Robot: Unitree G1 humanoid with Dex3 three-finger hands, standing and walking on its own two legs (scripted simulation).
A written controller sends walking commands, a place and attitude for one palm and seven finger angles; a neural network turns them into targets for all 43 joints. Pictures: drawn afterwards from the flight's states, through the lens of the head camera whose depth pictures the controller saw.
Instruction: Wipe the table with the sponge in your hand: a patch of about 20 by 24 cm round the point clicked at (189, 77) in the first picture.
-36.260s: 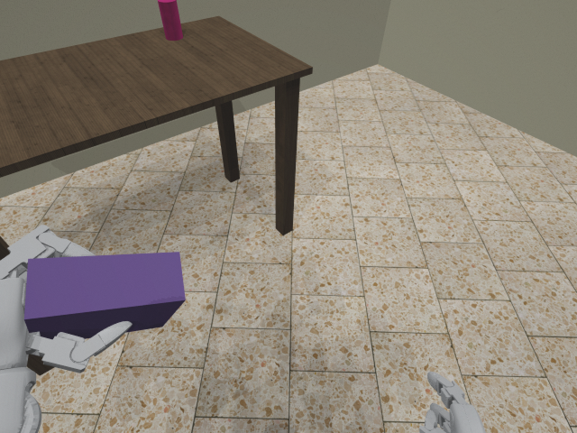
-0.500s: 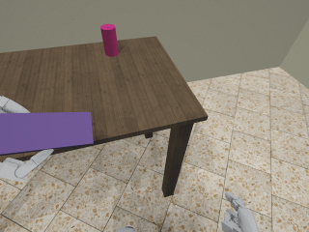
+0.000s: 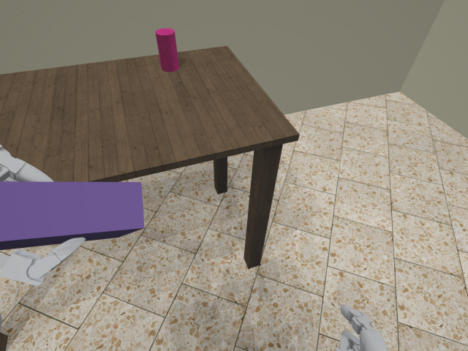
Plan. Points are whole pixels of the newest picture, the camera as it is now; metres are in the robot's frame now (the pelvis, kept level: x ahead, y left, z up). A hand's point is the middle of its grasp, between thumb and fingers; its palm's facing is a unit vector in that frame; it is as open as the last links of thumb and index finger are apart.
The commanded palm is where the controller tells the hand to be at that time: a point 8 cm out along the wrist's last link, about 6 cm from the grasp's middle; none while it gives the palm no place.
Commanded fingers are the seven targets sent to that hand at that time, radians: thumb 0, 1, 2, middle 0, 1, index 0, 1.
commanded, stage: stop stepping back and stand still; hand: left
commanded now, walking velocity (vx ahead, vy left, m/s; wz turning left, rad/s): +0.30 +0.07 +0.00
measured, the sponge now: (92, 214) +0.23 +0.19 +0.19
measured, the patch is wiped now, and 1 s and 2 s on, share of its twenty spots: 1.00 1.00 1.00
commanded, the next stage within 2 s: stand and wait in 1.24 s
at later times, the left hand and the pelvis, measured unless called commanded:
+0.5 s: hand out of the picture +0.10 +0.23 +0.22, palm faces +0.43 -0.83 -0.34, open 9.7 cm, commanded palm +0.05 +0.28 +0.24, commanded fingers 0.00 0.10 1.30 -1.20 -1.60 -1.20 -1.60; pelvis -0.10 +0.00 +0.01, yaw +2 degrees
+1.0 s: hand out of the picture +0.13 +0.26 +0.23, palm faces +0.47 -0.79 -0.40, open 9.7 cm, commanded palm +0.07 +0.31 +0.24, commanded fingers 0.00 0.10 1.30 -1.20 -1.60 -1.20 -1.60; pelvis -0.08 +0.02 +0.00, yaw +2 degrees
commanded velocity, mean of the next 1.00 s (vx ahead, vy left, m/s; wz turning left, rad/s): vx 0.13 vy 0.00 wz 0.00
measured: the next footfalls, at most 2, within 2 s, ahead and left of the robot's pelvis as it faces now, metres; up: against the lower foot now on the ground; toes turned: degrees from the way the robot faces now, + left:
left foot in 0.20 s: +0.02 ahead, +0.14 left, +0.01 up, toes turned +2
right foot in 0.36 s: -0.04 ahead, -0.08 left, +0.00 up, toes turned +1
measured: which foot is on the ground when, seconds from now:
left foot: down 0.00-0.00, up 0.02-0.18, down 0.20-0.34, up 0.36-0.58, down 0.60-1.00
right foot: down 0.00-0.20, up 0.22-0.34, down 0.36-1.00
